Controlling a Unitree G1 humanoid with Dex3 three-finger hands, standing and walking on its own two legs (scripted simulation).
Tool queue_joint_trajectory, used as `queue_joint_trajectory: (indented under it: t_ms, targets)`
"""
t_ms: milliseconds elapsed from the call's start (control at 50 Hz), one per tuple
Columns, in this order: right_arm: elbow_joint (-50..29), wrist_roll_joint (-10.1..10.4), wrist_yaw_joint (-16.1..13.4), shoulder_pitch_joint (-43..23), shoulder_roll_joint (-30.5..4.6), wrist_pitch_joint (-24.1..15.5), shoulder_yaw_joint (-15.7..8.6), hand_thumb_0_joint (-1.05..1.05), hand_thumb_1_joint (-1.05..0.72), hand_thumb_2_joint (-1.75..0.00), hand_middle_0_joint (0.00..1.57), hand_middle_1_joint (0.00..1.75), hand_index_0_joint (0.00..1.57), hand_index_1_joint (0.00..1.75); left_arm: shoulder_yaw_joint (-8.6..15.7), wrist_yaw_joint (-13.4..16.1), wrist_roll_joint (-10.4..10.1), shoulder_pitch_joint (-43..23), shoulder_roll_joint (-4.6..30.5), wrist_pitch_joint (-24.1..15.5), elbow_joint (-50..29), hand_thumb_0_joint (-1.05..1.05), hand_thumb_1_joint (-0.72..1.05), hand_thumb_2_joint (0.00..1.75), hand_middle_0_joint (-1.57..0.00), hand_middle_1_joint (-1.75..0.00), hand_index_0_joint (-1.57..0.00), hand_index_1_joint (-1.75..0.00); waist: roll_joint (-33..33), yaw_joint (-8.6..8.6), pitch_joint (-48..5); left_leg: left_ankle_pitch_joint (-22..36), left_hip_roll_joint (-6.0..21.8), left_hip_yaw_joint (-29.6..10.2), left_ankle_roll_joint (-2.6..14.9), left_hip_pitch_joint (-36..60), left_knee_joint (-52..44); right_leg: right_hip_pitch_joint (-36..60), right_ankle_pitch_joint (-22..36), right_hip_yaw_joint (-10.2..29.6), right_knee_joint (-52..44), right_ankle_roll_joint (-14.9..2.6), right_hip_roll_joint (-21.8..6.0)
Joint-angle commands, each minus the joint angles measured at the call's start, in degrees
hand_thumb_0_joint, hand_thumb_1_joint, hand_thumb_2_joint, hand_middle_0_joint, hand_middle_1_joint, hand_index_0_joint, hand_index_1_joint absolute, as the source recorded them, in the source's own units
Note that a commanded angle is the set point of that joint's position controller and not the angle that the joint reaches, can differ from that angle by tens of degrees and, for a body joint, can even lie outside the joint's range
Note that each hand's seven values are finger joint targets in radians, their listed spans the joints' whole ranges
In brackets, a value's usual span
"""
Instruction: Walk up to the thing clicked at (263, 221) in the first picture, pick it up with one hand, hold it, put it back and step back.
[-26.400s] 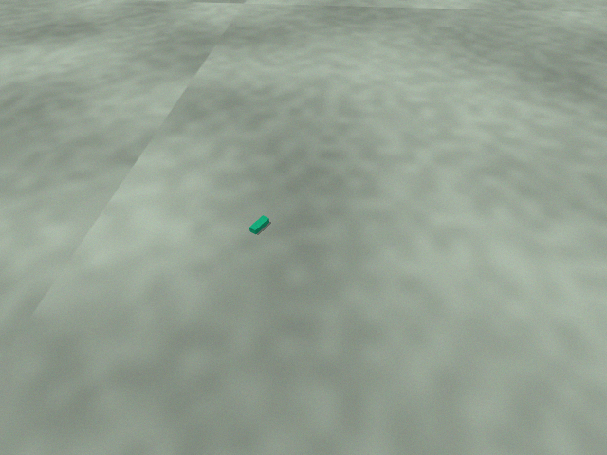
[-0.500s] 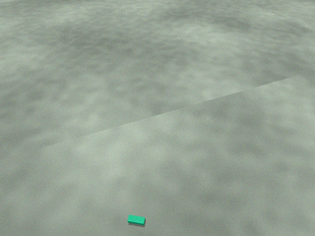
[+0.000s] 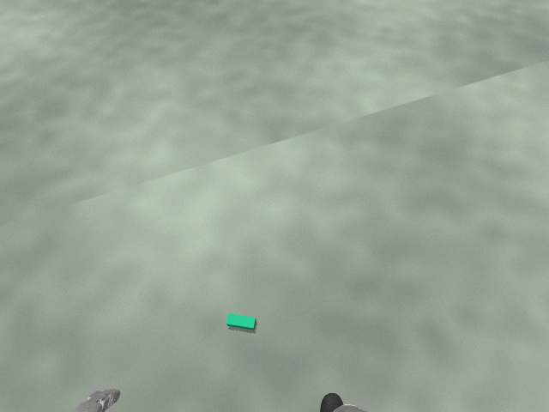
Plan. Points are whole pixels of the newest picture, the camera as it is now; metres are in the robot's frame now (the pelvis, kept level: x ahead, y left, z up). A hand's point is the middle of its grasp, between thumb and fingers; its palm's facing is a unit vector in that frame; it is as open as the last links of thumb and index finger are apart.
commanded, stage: walk up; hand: left
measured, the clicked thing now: (241, 321) +0.46 +0.18 -0.76
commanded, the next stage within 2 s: none
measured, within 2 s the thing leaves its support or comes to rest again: neither
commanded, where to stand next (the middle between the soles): +0.06 -0.01 m, yaw -7 degrees
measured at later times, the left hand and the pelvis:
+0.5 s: hand out of the picture -0.03 +0.32 -0.17, palm faces -0.09 -0.92 -0.39, open 7.4 cm; pelvis -0.14 +0.05 -0.01, yaw -3 degrees
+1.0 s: hand out of the picture -0.18 +0.29 -0.15, palm faces -0.01 -0.94 -0.33, open 7.4 cm; pelvis -0.29 +0.03 -0.01, yaw -1 degrees
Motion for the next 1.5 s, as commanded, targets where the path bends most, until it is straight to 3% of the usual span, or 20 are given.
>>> queue_joint_trajectory:
  t_ms: [0, 80, 120, 140, 180, 260, 340, 560, 620, 640, 720, 820, 880, 940, 960, 1020, 1100, 1180, 1260, 1480]
  targets:
    - [-3.78, -0.40, 0.30, 9.33, -8.93, 0.77, -3.11, 0.00, -0.90, -0.90, 0.20, 0.30, 0.20, 0.30, 3.58, 1.68, 1.74, -2.99, 15.18, 0.37, -7.87, 0.00, 0.90, 0.90, -0.20, -0.30, -0.20, -0.30, -8.72, -1.16, -20.36, -2.16, 1.77, -2.03, 0.85, 1.90, 11.00, 4.66, 9.52, 11.02, -3.96, -11.60, -14.62]
    - [-3.54, -1.31, 0.29, 14.73, -9.96, 0.74, -4.09, 0.00, -0.90, -0.90, 0.20, 0.30, 0.20, 0.30, 3.88, 1.53, 1.16, -4.70, 15.95, 1.73, -10.72, 0.00, 0.90, 0.90, -0.20, -0.30, -0.20, -0.30, -9.78, -2.99, -19.55, 3.64, 3.19, -0.50, -0.27, 3.76, -8.08, 3.94, 2.78, 10.93, 0.06, -8.78, -13.76]
    - [-2.85, -3.00, 0.41, 15.04, -11.56, 0.06, -4.78, 0.00, -0.90, -0.90, 0.20, 0.30, 0.20, 0.30, 3.14, 1.31, -0.17, -4.42, 12.52, 2.82, -11.73, 0.00, 0.90, 0.90, -0.20, -0.30, -0.20, -0.30, 1.72, -3.67, -14.60, 9.87, 5.41, -5.59, 0.16, 6.19, -22.51, -5.89, -13.40, 7.27, 11.66, -4.47, -4.77]
    - [-5.51, -4.29, 0.20, 10.67, -16.93, -0.21, -5.67, 0.00, -0.90, -0.90, 0.20, 0.30, 0.20, 0.30, 2.68, 1.27, -0.98, -1.80, 9.38, 2.94, -12.13, 0.00, 0.90, 0.90, -0.20, -0.30, -0.20, -0.30, 18.43, -2.17, -12.22, 18.70, 18.24, -24.90, 4.58, 3.08, -30.06, -13.21, -28.11, 1.85, 26.61, -0.35, 7.45]
    - [-10.10, -3.78, -0.35, 2.99, -21.75, -1.09, -6.11, 0.00, -0.90, -0.90, 0.20, 0.30, 0.20, 0.30, 4.50, 2.28, -0.21, -1.88, 13.11, 3.16, -11.07, 0.00, 0.90, 0.90, -0.20, -0.30, -0.20, -0.30, 17.84, -2.73, -11.29, 27.34, 26.32, -31.82, 13.74, -11.57, -31.94, -5.22, -32.88, 13.26, 42.65, 0.50, 9.54]
    - [-10.97, -3.60, -2.01, -0.96, -13.81, -2.61, -4.22, 0.00, -0.90, -0.90, 0.20, 0.30, 0.20, 0.30, 4.43, 1.80, -1.27, 5.26, 13.36, 3.45, -9.04, 0.00, 0.90, 0.90, -0.20, -0.30, -0.20, -0.30, 6.14, 3.14, -11.27, 38.15, 13.43, -10.88, 5.02, 3.73, -21.11, -14.23, -20.42, 15.60, 49.36, 0.10, 10.86]
    - [-9.31, -2.06, -2.98, 8.19, -11.36, -2.81, -4.39, 0.00, -0.90, -0.90, 0.20, 0.30, 0.20, 0.30, 4.60, 2.01, 0.38, 3.37, 11.51, 1.93, -12.04, 0.00, 0.90, 0.90, -0.20, -0.30, -0.20, -0.30, 6.97, -1.26, -17.24, 51.80, 17.40, -13.77, 10.25, 24.17, -14.87, -16.42, -24.50, 12.03, 38.22, 3.29, 7.69]
    - [-12.99, -1.59, -2.40, 0.88, -14.17, -1.88, -4.53, 0.00, -0.90, -0.90, 0.20, 0.30, 0.20, 0.30, 5.58, 0.06, 1.02, 16.36, 11.16, 1.64, -9.41, 0.00, 0.90, 0.90, -0.20, -0.30, -0.20, -0.30, 8.00, 2.57, -19.88, 28.93, 17.34, -10.11, 6.10, 4.38, -15.18, 11.03, -9.49, 4.69, 1.51, -1.07, 3.03]
    - [-13.96, -1.14, -3.13, -0.46, -9.99, -1.51, -3.54, 0.00, -0.90, -0.90, 0.20, 0.30, 0.20, 0.30, 7.55, -0.43, 1.64, 8.34, 20.68, 1.37, -13.91, 0.00, 0.90, 0.90, -0.20, -0.30, -0.20, -0.30, -17.95, 3.01, -12.49, -8.09, -1.02, 0.34, -1.67, -7.00, 12.05, -1.59, 0.14, 32.07, -8.02, -16.04, -18.32]
    - [-13.26, -0.75, -3.12, 1.77, -10.93, -1.45, -3.92, 0.00, -0.90, -0.90, 0.20, 0.30, 0.20, 0.30, 7.27, -0.02, 1.71, 5.38, 19.76, 1.07, -15.88, 0.00, 0.90, 0.90, -0.20, -0.30, -0.20, -0.30, -16.52, 1.57, -9.86, -8.83, 0.03, -4.42, -1.32, -4.86, 19.36, -7.40, 1.42, 33.26, -9.02, -16.58, -19.70]
    - [-10.89, -0.92, -2.98, 5.51, -9.59, -1.90, -2.91, 0.00, -0.90, -0.90, 0.20, 0.30, 0.20, 0.30, 6.56, 0.60, 1.99, 2.87, 13.35, 1.20, -17.87, 0.00, 0.90, 0.90, -0.20, -0.30, -0.20, -0.30, -7.66, -0.01, -9.88, -0.89, -4.16, -5.01, -1.54, -8.67, 22.99, 0.34, 9.14, 14.92, -2.26, -9.78, -6.91]
    - [-10.90, -1.55, -2.59, 6.52, -9.43, -4.00, -2.26, 0.00, -0.90, -0.90, 0.20, 0.30, 0.20, 0.30, 6.52, -0.10, 2.76, 10.22, 12.12, 1.14, -17.67, 0.00, 0.90, 0.90, -0.20, -0.30, -0.20, -0.30, -9.32, 3.87, -16.19, -3.01, 0.44, 1.15, -2.78, -10.82, -4.11, 18.75, -12.24, 17.24, -2.29, -10.27, -7.28]
    - [-8.18, -2.36, -2.24, 12.00, -8.17, -5.20, -2.88, 0.00, -0.90, -0.90, 0.20, 0.30, 0.20, 0.30, 6.16, -0.85, 1.70, 10.22, 14.19, 1.91, -17.08, 0.00, 0.90, 0.90, -0.20, -0.30, -0.20, -0.30, -8.37, 0.96, -16.70, 8.89, 0.83, 2.66, -0.45, 5.07, -31.12, 12.92, -12.99, 15.45, 3.04, -7.03, -7.01]
    - [-11.19, -4.59, -1.96, 4.98, -16.90, -5.82, -4.78, 0.00, -0.90, -0.90, 0.20, 0.30, 0.20, 0.30, 5.38, -0.63, 0.62, 11.88, 10.55, 1.63, -15.42, 0.00, 0.90, 0.90, -0.20, -0.30, -0.20, -0.30, 8.04, 2.17, -11.10, -7.93, 24.15, -29.83, 9.88, 8.98, -35.25, -13.58, -26.44, 5.57, 21.74, 1.50, 3.74]
    - [-11.35, -3.75, -2.06, 3.44, -18.49, -6.02, -5.30, 0.00, -0.90, -0.90, 0.20, 0.30, 0.20, 0.30, 6.48, -0.50, 1.24, 6.08, 14.36, 1.28, -15.65, 0.00, 0.90, 0.90, -0.20, -0.30, -0.20, -0.30, 9.80, -0.86, -6.50, -15.60, 28.54, -32.29, 14.23, -7.82, -37.95, -4.31, -26.42, 10.83, 26.70, 1.57, -0.99]
    - [-12.00, -3.84, -1.66, -1.37, -10.41, -7.05, -2.66, 0.00, -0.90, -0.90, 0.20, 0.30, 0.20, 0.30, 5.80, -2.03, 0.02, 10.75, 11.77, 0.44, -12.81, 0.00, 0.90, 0.90, -0.20, -0.30, -0.20, -0.30, 8.73, 3.33, -5.45, 4.70, 14.08, -10.08, 6.79, -2.22, -32.66, -1.04, -17.29, 9.34, 24.90, 0.79, 3.38]
    - [-10.14, -3.69, -0.55, 5.84, -12.73, -6.18, -3.93, 0.00, -0.90, -0.90, 0.20, 0.30, 0.20, 0.30, 4.82, -2.46, 0.44, 7.13, 11.22, -0.89, -12.57, 0.00, 0.90, 0.90, -0.20, -0.30, -0.20, -0.30, 12.83, -1.80, -5.89, -3.02, 12.03, -8.88, 6.44, 3.50, -31.21, -0.62, -20.52, 2.24, 11.76, 1.41, 2.93]
    - [-11.00, -2.70, 0.39, 7.04, -11.74, -3.98, -3.83, 0.00, -0.90, -0.90, 0.20, 0.30, 0.20, 0.30, 4.96, -0.95, 0.56, 15.50, 10.88, -3.47, -7.10, 0.00, 0.90, 0.90, -0.20, -0.30, -0.20, -0.30, 9.03, 1.19, -10.27, 2.04, 10.46, -4.41, 6.05, 0.62, -18.52, 12.91, -13.96, -0.50, -5.54, 0.16, 5.29]
    - [-12.69, -2.28, -0.20, 5.24, -10.84, -3.99, -3.66, 0.00, -0.90, -0.90, 0.20, 0.30, 0.20, 0.30, 7.06, 0.05, 1.06, 16.84, 21.01, -4.58, -7.80, 0.00, 0.90, 0.90, -0.20, -0.30, -0.20, -0.30, -6.47, 3.57, -6.07, -6.21, 3.66, -4.52, -0.39, -16.43, 9.11, 11.68, -22.94, 37.21, -12.77, -14.42, -20.43]
    - [-9.14, -1.94, 1.31, 7.74, -7.44, -4.28, -3.79, 0.00, -0.90, -0.90, 0.20, 0.30, 0.20, 0.30, 4.25, 0.51, -0.06, 9.65, 15.69, -4.50, -10.40, 0.00, 0.90, 0.90, -0.20, -0.30, -0.20, -0.30, -10.20, -0.05, -10.29, 14.02, 4.75, 2.95, -2.07, 3.34, -11.87, 2.58, 4.05, 7.51, -2.16, -7.06, -8.87]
